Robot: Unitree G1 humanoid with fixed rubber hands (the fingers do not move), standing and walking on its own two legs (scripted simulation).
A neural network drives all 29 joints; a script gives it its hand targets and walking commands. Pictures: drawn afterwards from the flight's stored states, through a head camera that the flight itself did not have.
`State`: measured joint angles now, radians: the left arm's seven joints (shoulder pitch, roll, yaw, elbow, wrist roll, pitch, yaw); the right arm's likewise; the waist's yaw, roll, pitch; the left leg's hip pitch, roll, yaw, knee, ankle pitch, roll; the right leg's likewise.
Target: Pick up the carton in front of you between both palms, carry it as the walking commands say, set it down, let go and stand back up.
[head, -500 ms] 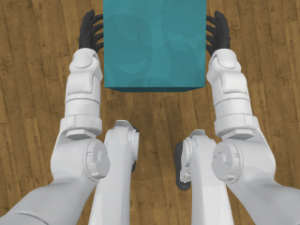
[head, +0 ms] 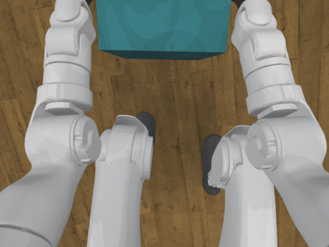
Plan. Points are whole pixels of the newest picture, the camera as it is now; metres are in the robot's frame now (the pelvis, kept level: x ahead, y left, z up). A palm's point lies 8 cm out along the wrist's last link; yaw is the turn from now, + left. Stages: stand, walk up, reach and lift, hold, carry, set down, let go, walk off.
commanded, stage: set down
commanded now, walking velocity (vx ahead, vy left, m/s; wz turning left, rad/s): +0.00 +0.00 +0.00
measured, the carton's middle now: (163, 6) +0.54 +0.10 -0.24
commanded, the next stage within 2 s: none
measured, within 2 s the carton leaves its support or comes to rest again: rests again in 0.56 s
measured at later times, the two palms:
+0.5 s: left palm (84, 1) +0.51 +0.24 -0.17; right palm (248, 8) +0.54 -0.06 -0.19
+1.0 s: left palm (82, 4) +0.51 +0.25 -0.18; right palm (247, 7) +0.54 -0.06 -0.19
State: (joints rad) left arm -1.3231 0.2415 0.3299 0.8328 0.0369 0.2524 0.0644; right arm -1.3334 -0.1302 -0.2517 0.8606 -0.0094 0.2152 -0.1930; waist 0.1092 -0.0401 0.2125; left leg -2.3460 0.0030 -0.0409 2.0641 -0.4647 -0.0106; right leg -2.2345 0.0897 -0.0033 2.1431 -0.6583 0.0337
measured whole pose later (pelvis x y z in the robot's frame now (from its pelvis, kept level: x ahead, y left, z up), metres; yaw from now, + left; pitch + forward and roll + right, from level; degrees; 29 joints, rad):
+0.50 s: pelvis -0.01 +0.00 -0.02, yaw -1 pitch +40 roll -1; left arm -1.39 0.30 0.37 1.00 0.05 0.20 -0.01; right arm -1.40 -0.15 -0.23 0.98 -0.02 0.20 -0.14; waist 0.11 -0.02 0.27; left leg -2.35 0.03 -0.04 2.12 -0.46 -0.02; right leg -2.26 0.12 0.00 2.20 -0.64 0.03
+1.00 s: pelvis -0.01 +0.00 -0.02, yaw +0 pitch +37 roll +0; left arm -1.42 0.34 0.44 1.06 0.07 0.16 -0.06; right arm -1.45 -0.14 -0.32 0.99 -0.15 0.17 -0.03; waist 0.09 -0.01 0.35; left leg -2.32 0.02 -0.02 2.14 -0.46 -0.01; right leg -2.23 0.12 0.02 2.23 -0.65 0.04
